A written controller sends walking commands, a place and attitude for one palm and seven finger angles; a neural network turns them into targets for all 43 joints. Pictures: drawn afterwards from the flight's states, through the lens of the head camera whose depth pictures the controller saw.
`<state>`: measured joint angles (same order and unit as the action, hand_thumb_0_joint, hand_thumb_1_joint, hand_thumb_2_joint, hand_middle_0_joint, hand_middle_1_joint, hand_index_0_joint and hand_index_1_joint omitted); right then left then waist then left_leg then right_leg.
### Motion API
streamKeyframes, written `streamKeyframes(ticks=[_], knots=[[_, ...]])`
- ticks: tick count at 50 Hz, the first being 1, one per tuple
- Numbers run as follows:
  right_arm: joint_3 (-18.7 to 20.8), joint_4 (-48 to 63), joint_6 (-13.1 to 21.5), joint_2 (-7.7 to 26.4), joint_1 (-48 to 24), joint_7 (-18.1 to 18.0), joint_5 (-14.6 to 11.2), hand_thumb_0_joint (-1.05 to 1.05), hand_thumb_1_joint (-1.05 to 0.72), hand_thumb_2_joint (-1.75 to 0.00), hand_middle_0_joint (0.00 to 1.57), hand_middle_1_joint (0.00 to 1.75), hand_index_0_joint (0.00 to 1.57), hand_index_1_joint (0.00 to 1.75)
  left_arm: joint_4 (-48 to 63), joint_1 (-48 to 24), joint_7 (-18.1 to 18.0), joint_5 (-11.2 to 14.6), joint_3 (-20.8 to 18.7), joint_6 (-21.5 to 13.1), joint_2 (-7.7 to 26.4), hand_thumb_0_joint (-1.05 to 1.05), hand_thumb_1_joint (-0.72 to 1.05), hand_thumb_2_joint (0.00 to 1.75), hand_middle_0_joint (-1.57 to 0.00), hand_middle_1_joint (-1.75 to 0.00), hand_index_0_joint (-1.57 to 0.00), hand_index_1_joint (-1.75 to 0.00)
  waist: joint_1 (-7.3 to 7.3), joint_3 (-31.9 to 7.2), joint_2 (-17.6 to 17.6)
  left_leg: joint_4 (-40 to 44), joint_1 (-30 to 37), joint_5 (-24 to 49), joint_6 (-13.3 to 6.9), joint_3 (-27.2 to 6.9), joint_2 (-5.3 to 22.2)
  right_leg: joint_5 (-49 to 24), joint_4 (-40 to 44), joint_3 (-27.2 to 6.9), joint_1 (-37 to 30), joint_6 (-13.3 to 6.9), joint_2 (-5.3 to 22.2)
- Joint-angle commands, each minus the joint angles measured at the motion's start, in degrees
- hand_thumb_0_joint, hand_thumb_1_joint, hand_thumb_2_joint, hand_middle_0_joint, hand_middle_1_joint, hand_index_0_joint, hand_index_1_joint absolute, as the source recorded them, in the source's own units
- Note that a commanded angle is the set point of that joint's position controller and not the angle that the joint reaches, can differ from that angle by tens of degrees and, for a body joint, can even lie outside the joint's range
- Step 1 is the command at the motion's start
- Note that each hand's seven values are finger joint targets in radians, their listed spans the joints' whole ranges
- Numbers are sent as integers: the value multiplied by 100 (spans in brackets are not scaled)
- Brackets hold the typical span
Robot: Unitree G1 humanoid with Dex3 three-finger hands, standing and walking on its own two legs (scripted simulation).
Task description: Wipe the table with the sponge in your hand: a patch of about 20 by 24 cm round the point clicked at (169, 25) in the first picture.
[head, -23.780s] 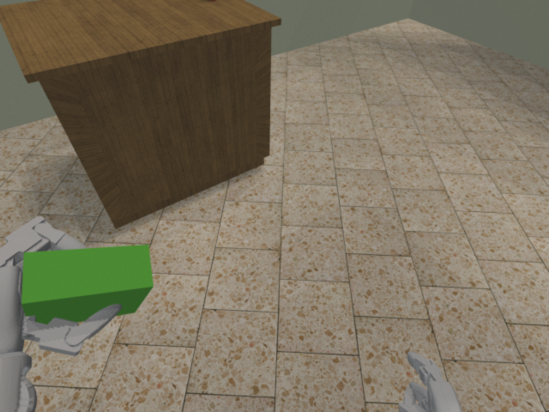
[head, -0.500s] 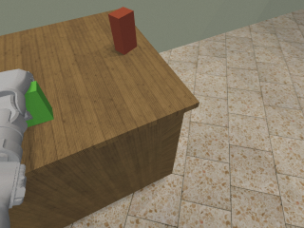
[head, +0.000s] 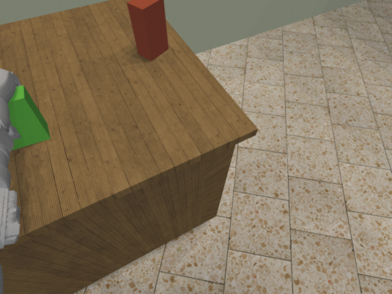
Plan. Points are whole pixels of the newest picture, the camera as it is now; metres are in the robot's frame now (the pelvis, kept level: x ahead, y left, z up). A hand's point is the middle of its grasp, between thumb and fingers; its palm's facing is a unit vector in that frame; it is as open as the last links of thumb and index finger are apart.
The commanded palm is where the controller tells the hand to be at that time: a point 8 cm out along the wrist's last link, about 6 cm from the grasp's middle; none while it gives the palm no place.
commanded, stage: wipe forward along the first lane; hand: left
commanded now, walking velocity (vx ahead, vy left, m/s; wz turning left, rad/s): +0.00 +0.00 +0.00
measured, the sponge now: (10, 128) +0.43 +0.38 +0.08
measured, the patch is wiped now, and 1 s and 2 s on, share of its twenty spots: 0.25 0.30 0.60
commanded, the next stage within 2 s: slide across to the middle lane in 0.06 s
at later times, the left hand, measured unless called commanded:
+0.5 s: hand (13, 99) +0.47 +0.36 +0.12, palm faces -0.15 +0.04 -0.99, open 9.4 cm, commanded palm +0.47 +0.34 +0.17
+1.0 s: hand (51, 92) +0.49 +0.29 +0.12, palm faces -0.13 +0.03 -0.99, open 9.4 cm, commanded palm +0.47 +0.29 +0.16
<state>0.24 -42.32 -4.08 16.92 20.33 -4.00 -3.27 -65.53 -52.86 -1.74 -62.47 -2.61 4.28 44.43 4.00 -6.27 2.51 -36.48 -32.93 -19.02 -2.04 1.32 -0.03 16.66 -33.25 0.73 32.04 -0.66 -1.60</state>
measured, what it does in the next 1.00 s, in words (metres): stands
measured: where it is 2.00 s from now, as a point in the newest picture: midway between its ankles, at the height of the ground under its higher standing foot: outside the picture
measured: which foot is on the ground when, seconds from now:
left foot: down 0.00-1.00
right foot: down 0.00-1.00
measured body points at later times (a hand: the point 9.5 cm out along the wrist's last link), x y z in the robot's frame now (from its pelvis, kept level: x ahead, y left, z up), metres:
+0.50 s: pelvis +0.01 +0.00 +0.00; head +0.10 +0.01 +0.44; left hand +0.48 +0.36 +0.17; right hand +0.02 -0.27 -0.13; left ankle -0.02 +0.09 -0.72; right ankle -0.02 -0.12 -0.72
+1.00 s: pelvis +0.01 -0.01 +0.01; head +0.09 -0.02 +0.45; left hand +0.49 +0.29 +0.17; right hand +0.04 -0.28 -0.13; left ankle -0.02 +0.09 -0.72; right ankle -0.02 -0.12 -0.72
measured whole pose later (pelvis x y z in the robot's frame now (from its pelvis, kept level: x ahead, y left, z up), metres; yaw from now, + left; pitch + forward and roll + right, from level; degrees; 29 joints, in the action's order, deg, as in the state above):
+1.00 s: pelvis +0.01 -0.01 +0.01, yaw +0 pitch +15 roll -1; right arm 0.5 -43.5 -4.2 16.0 19.4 -2.1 -2.5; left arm -66.5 -57.1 -3.7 -61.5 2.0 11.8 35.2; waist 5.6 -6.4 3.6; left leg -32.5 -29.0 -18.3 -1.3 0.8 0.2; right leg 16.3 -29.7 1.1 28.2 -1.2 -1.9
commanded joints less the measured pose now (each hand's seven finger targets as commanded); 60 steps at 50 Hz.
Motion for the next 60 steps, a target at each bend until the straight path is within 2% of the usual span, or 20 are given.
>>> streamKeyframes(ticks=[1,7,12,16,19,23,25,27,29,33,34,36,38,41,43,47,49,51,57,60], knots=[[337,297,91,1038,715,-54,31,0,-90,-90,20,30,20,30,583,-1912,-123,-158,-167,40,1656,0,10,130,-120,-160,-120,-160,110,-1669,58,198,1061,2245,-9,-194,-33,-1870,213,-81,-847,-214,-142],[302,303,17,1060,871,-74,21,0,-90,-90,20,30,20,30,334,-2151,-57,-265,-314,2,2112,0,10,130,-120,-160,-120,-160,170,-1778,93,99,833,2218,-19,-149,-71,-2015,140,-128,-946,-188,-136],[401,364,18,949,917,-48,57,0,-90,-90,20,30,20,30,998,-2141,9,-172,-70,-149,1577,0,10,130,-120,-160,-120,-160,109,-2364,571,-24,1592,3086,25,-211,22,-2161,129,-97,-873,-201,-175],[405,302,27,955,844,-37,43,0,-90,-90,20,30,20,30,1195,-2253,-10,146,-113,-149,1447,0,10,130,-120,-160,-120,-160,134,-2183,415,100,1667,3137,22,-259,48,-2167,250,-51,-936,-201,-167],[374,230,29,956,773,-20,17,0,-90,-90,20,30,20,30,1102,-2372,-48,128,-53,-5,1422,0,10,130,-120,-160,-120,-160,183,-1985,322,198,1623,2936,17,-264,33,-2025,307,-28,-937,-188,-166],[365,192,81,899,725,8,21,0,-90,-90,20,30,20,30,1396,-2998,-85,44,238,104,1156,0,10,130,-120,-160,-120,-160,253,-2001,782,258,1992,3215,93,-371,55,-1859,349,13,-739,-224,-179],[367,185,113,884,728,37,44,0,-90,-90,20,30,20,30,1344,-2971,-102,81,264,175,1030,0,10,130,-120,-160,-120,-160,228,-2069,712,254,2103,3319,94,-368,59,-1904,372,16,-792,-221,-183],[376,156,97,892,742,37,63,0,-90,-90,20,30,20,30,1276,-2905,-107,75,-14,207,1287,0,10,130,-120,-160,-120,-160,165,-2299,558,227,2132,3633,95,-359,65,-2175,346,-7,-1020,-210,-168],[364,206,84,858,666,74,64,0,-90,-90,20,30,20,30,1250,-2776,-132,50,131,274,1027,0,10,130,-120,-160,-120,-160,139,-2213,537,231,2070,3728,114,-333,63,-2231,335,28,-1034,-200,-163],[332,219,70,865,603,125,85,0,-90,-90,20,30,20,30,1113,-2911,-342,-55,-44,428,1199,0,10,130,-120,-160,-120,-160,116,-2223,486,270,1895,3690,122,-327,59,-2307,288,18,-1157,-200,-154],[333,246,74,853,571,141,80,0,-90,-90,20,30,20,30,1049,-2863,-363,-20,102,504,997,0,10,130,-120,-160,-120,-160,136,-2191,412,280,1848,3527,88,-276,33,-2319,319,6,-1208,-184,-151],[318,235,66,878,533,146,92,0,-90,-90,20,30,20,30,1027,-2893,-411,-9,-81,587,1187,0,10,130,-120,-160,-120,-160,80,-2318,350,336,1750,3561,85,-264,36,-2521,319,-19,-1440,-195,-122],[328,240,87,835,539,167,77,0,-90,-90,20,30,20,30,998,-3026,-426,-26,227,662,817,0,10,130,-120,-160,-120,-160,191,-2298,339,314,1816,3506,76,-272,40,-2452,305,-2,-1321,-162,-127],[326,197,94,863,529,148,86,0,-90,-90,20,30,20,30,994,-3166,-410,27,119,728,948,0,10,130,-120,-160,-120,-160,226,-2367,203,356,1771,3348,40,-255,30,-2583,364,-47,-1500,-160,-107],[326,149,118,831,542,146,70,0,-90,-90,20,30,20,30,901,-3370,-388,13,414,770,630,0,10,130,-120,-160,-120,-160,350,-2170,245,369,1777,3056,17,-241,14,-2398,388,-40,-1300,-139,-111],[327,209,137,808,527,140,86,0,-90,-90,20,30,20,30,960,-3037,-366,21,283,719,673,0,10,130,-120,-160,-120,-160,188,-2443,301,382,1772,3089,3,-205,-19,-2533,359,-88,-1589,-154,-93],[320,224,116,814,468,154,81,0,-90,-90,20,30,20,30,792,-2596,-386,4,272,751,590,0,10,130,-120,-160,-120,-160,143,-2101,137,429,1524,2808,-18,-123,-47,-2521,405,-70,-1631,-150,-93],[293,250,86,855,396,137,71,0,-90,-90,20,30,20,30,792,-2428,-426,63,7,762,882,0,10,130,-120,-160,-120,-160,50,-2104,-44,537,1264,2573,-22,-99,-69,-2603,437,-109,-1938,-157,-54],[299,335,77,830,211,171,25,0,-90,-90,20,30,20,30,984,-1955,-440,111,241,850,530,0,10,130,-120,-160,-120,-160,-6,-2078,56,578,1326,2639,-56,-10,-98,-2812,421,-123,-2085,-140,-33],[299,352,48,858,105,171,8,0,-90,-90,20,30,20,30,942,-1602,-407,181,244,936,441,0,10,130,-120,-160,-120,-160,-34,-1882,-211,629,1220,2391,-69,46,-122,-2773,501,-132,-2150,-109,-27]])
